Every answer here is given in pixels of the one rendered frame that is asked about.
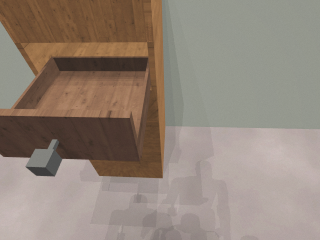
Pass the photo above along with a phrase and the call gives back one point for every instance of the drawer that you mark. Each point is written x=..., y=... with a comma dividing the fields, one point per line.
x=95, y=106

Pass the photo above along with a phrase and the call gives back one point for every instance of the handle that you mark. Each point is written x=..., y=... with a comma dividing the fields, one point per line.
x=45, y=162

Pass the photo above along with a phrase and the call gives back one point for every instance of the cabinet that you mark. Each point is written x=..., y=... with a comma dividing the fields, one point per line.
x=42, y=29

